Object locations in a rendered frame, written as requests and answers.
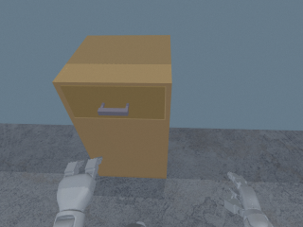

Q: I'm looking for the robot right hand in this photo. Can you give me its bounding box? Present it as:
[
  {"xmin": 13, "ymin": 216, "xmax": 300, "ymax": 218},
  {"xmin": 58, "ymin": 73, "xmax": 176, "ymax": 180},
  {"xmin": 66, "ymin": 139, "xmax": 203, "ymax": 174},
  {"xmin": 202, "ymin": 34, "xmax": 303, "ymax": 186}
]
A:
[{"xmin": 223, "ymin": 171, "xmax": 261, "ymax": 217}]

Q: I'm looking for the right robot forearm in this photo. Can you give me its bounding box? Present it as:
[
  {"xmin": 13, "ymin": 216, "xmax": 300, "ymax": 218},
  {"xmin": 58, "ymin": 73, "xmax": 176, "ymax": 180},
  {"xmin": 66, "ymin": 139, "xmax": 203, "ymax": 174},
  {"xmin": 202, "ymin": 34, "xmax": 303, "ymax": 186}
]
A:
[{"xmin": 243, "ymin": 209, "xmax": 274, "ymax": 227}]

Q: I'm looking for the cabinet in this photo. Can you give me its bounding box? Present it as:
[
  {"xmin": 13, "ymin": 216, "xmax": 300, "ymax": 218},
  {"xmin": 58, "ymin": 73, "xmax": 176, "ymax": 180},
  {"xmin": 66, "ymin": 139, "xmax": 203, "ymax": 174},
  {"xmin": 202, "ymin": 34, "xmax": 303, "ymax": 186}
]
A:
[{"xmin": 52, "ymin": 35, "xmax": 172, "ymax": 179}]

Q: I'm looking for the drawer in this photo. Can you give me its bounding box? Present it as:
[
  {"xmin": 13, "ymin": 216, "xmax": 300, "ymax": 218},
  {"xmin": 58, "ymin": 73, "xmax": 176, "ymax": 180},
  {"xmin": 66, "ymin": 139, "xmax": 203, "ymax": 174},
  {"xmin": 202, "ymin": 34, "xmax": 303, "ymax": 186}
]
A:
[{"xmin": 61, "ymin": 85, "xmax": 166, "ymax": 119}]

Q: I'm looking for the left robot forearm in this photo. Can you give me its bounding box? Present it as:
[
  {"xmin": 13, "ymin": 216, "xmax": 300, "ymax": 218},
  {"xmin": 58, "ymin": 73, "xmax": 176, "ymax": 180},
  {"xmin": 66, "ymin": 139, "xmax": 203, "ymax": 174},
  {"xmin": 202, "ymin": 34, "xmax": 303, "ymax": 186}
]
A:
[{"xmin": 53, "ymin": 209, "xmax": 85, "ymax": 227}]

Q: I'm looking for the robot left hand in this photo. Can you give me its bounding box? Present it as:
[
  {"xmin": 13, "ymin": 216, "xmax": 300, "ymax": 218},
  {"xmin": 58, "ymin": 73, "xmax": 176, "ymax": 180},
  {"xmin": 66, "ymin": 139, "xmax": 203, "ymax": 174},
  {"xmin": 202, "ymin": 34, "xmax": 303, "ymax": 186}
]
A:
[{"xmin": 57, "ymin": 156, "xmax": 103, "ymax": 213}]

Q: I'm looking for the handle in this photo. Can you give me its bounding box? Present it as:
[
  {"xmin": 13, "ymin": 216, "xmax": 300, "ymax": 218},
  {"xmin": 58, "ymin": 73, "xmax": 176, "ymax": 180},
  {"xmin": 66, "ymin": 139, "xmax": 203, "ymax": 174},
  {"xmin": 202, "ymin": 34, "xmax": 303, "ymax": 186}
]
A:
[{"xmin": 98, "ymin": 102, "xmax": 130, "ymax": 116}]

